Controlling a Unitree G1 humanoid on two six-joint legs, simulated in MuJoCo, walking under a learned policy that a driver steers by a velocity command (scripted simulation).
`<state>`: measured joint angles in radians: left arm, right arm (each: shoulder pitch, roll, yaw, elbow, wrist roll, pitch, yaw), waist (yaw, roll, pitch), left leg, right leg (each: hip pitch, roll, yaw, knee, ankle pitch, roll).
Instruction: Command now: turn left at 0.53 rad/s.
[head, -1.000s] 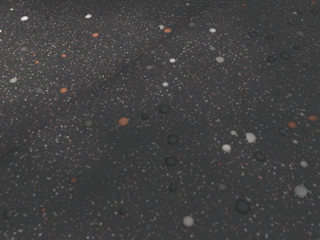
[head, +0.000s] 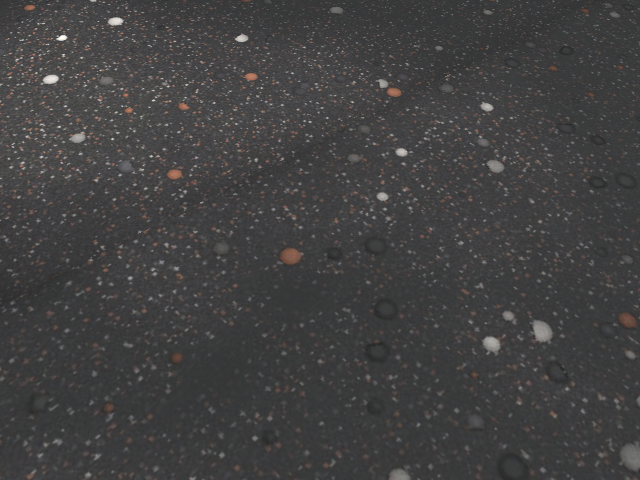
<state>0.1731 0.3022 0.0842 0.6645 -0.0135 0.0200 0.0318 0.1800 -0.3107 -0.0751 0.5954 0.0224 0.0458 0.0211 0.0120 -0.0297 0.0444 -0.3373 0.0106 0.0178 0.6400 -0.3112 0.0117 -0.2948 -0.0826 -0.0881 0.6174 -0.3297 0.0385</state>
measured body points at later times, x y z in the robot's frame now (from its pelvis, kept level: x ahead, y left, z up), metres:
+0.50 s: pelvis +0.05 +0.01 +0.02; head +0.06 +0.02 +0.47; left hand +0.16 +0.31 -0.07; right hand +0.22 -0.24 -0.08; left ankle +0.01 +0.10 -0.72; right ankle +0.09 -0.11 -0.71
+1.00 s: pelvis +0.26 +0.09 +0.00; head +0.31 +0.10 +0.44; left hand +0.16 +0.35 -0.13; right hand +0.56 -0.09 -0.06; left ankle +0.35 +0.21 -0.72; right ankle +0.10 -0.10 -0.69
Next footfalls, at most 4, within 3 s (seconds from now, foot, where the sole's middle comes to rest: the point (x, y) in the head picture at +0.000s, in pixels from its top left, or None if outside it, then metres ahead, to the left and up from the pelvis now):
0.54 right None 0.13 -0.10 -0.76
0.96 left None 0.38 0.22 -0.76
1.46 right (327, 379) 0.68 -0.02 -0.76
1.96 left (235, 348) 0.74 0.19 -0.76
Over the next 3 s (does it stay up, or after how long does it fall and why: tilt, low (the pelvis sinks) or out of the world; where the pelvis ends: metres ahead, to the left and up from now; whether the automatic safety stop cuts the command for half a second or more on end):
stays up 0.69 0.12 0.00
